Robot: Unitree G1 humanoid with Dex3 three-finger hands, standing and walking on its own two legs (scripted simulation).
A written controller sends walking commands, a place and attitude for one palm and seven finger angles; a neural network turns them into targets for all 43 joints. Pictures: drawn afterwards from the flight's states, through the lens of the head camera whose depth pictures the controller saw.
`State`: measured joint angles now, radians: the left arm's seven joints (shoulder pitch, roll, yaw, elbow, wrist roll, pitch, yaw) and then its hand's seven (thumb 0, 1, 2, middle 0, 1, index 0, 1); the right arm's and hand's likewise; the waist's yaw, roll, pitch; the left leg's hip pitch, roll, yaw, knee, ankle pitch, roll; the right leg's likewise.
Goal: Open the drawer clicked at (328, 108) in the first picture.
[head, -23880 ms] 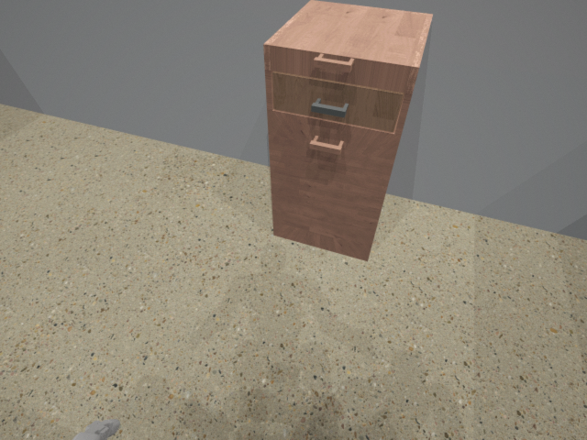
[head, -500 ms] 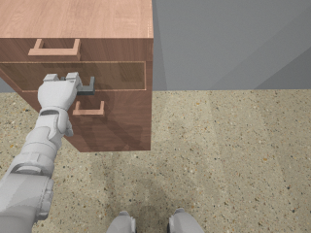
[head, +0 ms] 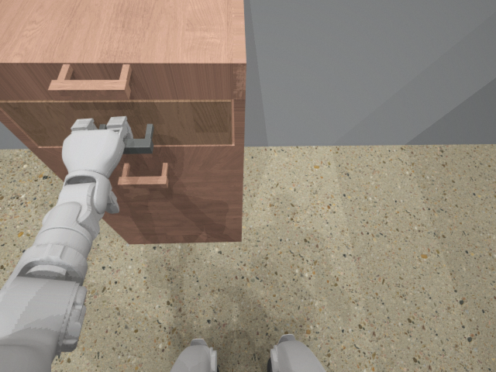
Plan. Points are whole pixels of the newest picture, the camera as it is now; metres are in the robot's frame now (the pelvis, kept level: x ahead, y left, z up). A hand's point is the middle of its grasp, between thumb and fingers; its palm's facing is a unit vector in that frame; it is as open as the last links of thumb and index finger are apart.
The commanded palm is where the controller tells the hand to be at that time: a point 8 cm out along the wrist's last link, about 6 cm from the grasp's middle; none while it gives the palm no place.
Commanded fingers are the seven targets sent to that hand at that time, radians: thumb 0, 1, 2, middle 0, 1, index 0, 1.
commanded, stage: close the thumb around the handle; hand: left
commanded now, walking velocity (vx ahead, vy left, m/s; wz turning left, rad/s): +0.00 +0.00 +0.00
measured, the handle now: (124, 137) +0.52 +0.21 +0.01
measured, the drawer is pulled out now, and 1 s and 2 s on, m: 0.00 0.02 0.15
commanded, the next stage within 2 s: pull the drawer open in 0.54 s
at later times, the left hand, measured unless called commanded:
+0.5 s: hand (107, 170) +0.46 +0.24 -0.01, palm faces -0.09 -0.02 -1.00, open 5.7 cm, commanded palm +0.44 +0.22 +0.05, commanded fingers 0.00 0.90 0.90 -0.40 -1.35 -0.40 -1.35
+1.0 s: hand (105, 183) +0.43 +0.24 -0.01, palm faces -0.08 -0.04 -1.00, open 5.9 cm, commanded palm +0.40 +0.23 +0.05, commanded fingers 0.00 0.90 0.90 -0.40 -1.35 -0.40 -1.35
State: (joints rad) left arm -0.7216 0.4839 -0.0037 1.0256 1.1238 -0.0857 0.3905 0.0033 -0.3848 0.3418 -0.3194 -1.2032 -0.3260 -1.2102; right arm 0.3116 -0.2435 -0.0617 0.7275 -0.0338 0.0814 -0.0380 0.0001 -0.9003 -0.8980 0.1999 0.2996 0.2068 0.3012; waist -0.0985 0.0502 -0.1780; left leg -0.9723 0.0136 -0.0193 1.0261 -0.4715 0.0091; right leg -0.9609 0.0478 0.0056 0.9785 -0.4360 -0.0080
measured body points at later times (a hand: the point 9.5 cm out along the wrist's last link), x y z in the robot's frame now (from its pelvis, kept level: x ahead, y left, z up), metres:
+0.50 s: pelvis +0.01 +0.01 +0.00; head +0.12 +0.01 +0.44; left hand +0.46 +0.24 +0.04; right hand +0.03 -0.26 -0.13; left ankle +0.00 +0.11 -0.67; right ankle +0.01 -0.12 -0.67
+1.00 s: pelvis +0.03 +0.01 +0.02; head +0.13 +0.00 +0.46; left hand +0.43 +0.24 +0.04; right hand +0.07 -0.26 -0.12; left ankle +0.00 +0.11 -0.67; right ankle +0.01 -0.12 -0.67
